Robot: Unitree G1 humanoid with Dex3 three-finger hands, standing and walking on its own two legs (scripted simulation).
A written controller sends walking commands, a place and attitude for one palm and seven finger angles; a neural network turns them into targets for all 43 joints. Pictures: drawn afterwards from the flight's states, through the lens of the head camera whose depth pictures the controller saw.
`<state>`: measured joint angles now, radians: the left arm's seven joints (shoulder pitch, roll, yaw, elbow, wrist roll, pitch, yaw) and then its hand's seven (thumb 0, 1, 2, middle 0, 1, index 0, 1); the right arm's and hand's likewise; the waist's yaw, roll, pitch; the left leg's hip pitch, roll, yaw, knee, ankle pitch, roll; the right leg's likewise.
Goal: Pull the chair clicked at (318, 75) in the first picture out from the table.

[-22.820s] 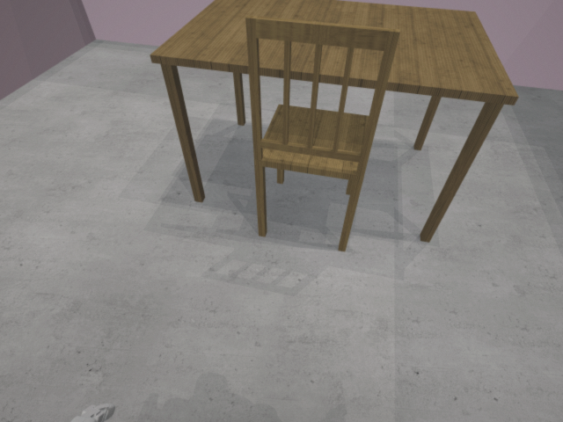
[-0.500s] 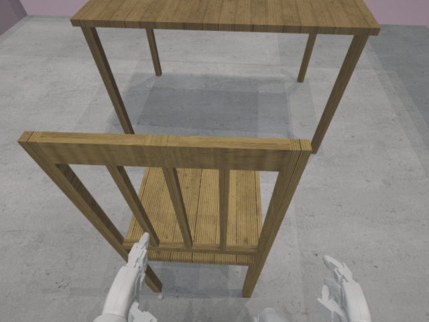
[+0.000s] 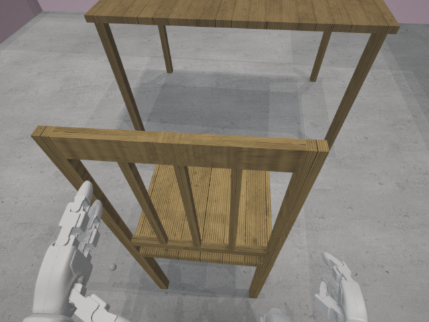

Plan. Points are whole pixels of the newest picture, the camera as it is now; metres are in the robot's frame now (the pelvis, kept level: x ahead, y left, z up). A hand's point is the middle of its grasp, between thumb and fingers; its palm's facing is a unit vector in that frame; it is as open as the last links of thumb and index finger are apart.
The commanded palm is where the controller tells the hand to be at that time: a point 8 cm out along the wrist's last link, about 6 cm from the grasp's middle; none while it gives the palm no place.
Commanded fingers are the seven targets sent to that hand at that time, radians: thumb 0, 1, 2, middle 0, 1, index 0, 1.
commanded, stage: draw the hand back to the body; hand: left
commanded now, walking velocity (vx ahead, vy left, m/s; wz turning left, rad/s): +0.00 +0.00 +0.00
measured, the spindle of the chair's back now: (190, 213) +0.33 +0.08 -0.01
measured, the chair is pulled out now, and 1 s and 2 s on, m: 0.68 0.68 0.68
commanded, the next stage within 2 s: step back with the hand held close in 1.06 s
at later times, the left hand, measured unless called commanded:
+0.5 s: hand (31, 226) +0.21 +0.24 +0.18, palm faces +0.41 -0.81 -0.41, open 12.0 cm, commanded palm +0.16 +0.28 +0.20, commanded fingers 0.00 0.61 0.76 -0.16 -0.24 -0.16 -0.24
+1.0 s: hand (6, 215) +0.21 +0.25 +0.21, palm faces +0.45 -0.78 -0.44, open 7.5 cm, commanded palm +0.16 +0.30 +0.23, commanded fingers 0.00 0.90 0.90 -0.20 -0.30 -0.20 -0.30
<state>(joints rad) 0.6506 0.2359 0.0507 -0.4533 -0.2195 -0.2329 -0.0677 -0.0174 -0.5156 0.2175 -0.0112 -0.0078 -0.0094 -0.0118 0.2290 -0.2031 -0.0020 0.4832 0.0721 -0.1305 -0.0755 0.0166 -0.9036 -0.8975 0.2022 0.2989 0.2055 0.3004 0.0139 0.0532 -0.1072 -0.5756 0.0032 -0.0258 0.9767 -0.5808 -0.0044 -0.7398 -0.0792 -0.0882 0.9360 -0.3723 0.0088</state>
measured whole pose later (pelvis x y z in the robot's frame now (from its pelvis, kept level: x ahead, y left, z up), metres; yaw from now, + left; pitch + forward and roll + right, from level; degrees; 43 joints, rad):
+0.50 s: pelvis +0.03 +0.00 +0.05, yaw +0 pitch -1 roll -1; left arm 0.58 0.32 0.23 -0.46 -0.05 -0.04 0.19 0.00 0.26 0.59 -0.12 -0.17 -0.12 -0.17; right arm 0.20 -0.21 0.01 0.58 0.03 -0.12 -0.08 0.02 -0.90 -0.90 0.20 0.30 0.21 0.30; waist 0.05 0.09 -0.01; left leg -0.11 0.01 -0.02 0.56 -0.43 -0.01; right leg -0.29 -0.06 -0.10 0.58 -0.27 0.01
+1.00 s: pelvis +0.02 +0.00 +0.06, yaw -1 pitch -3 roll -1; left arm 0.54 0.34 0.33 -0.44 -0.06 -0.08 0.18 0.01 0.87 0.89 -0.21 -0.30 -0.21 -0.30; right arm 0.19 -0.23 -0.03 0.65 0.03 -0.13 -0.07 0.02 -0.90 -0.90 0.20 0.30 0.20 0.30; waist 0.05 0.09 0.03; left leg -0.03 0.02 0.00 0.45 -0.37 -0.01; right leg -0.22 -0.04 -0.09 0.48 -0.20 0.01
